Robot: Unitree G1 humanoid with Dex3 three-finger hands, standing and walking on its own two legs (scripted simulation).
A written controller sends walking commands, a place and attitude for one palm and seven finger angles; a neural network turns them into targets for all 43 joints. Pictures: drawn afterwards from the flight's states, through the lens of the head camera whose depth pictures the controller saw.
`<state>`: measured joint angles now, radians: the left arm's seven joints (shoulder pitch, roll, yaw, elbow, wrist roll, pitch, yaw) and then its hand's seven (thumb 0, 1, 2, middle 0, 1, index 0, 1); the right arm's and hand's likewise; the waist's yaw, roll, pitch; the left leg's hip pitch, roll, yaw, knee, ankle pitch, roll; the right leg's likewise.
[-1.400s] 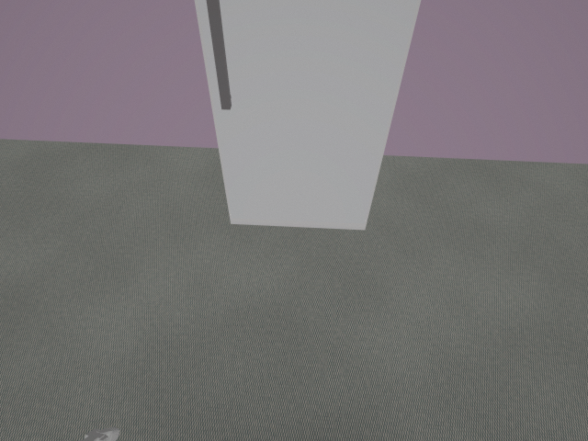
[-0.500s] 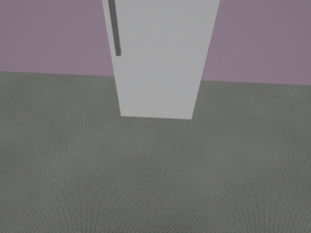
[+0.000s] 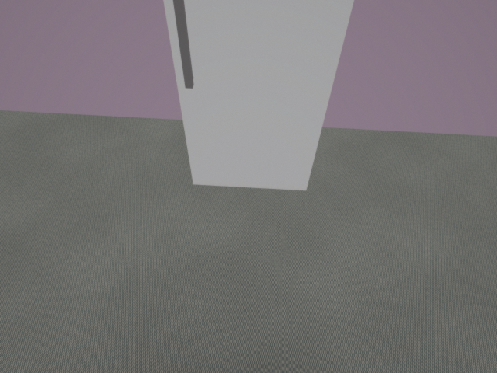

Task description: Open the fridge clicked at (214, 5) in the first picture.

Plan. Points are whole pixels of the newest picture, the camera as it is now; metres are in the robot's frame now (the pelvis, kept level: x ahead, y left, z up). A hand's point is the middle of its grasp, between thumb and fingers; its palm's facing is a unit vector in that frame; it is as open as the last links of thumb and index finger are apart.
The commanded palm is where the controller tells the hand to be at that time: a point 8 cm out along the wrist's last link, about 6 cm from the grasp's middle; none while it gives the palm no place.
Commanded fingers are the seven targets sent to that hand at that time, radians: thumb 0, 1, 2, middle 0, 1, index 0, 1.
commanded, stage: look at it before walking up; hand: left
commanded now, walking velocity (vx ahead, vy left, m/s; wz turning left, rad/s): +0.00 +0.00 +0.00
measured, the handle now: (182, 13) +1.11 +0.29 +0.13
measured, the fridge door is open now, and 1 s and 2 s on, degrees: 0 0 0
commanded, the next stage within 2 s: walk to a spot facing it in 0.04 s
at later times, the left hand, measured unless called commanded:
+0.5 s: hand out of the picture +0.01 +0.25 -0.20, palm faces +0.18 -0.97 -0.18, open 7.3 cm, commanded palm none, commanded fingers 0.00 0.90 0.90 -0.20 -0.30 -0.20 -0.30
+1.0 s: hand (121, 304) +0.28 +0.29 -0.19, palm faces +0.20 -0.97 -0.13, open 7.3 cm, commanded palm none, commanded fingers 0.00 0.90 0.90 -0.20 -0.30 -0.20 -0.30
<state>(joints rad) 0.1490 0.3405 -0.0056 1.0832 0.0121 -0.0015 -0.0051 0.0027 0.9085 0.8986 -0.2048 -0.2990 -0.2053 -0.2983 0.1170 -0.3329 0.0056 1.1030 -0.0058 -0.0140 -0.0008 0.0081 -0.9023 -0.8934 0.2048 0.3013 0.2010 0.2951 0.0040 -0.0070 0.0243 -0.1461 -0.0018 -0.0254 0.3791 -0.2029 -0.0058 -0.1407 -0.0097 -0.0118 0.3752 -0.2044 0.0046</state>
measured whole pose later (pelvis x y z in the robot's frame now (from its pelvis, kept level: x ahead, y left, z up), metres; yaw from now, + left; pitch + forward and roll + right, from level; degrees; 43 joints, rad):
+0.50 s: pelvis +0.05 +0.05 -0.02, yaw +10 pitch +0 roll -2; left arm 0.34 0.25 0.03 1.06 0.03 0.00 -0.01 0.00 0.91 0.90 -0.21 -0.30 -0.21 -0.30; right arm 0.31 -0.22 -0.02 1.04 -0.01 0.01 0.04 0.01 -0.90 -0.89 0.20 0.30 0.20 0.29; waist -0.01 -0.05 0.01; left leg -0.34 0.05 0.10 0.65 -0.36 0.00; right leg -0.09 -0.11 -0.17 0.49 -0.38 0.07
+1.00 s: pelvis +0.24 +0.12 -0.02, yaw +11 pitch -1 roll +0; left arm 0.17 0.14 0.05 1.03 0.02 0.00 -0.02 0.00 0.92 0.90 -0.20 -0.30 -0.20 -0.30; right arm 0.48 -0.06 -0.01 1.16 -0.01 -0.09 -0.05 0.00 -0.90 -0.89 0.20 0.30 0.20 0.29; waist -0.04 -0.01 0.05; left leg 0.16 -0.07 0.10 0.26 -0.41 0.07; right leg -0.57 -0.04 -0.14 0.74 -0.15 -0.03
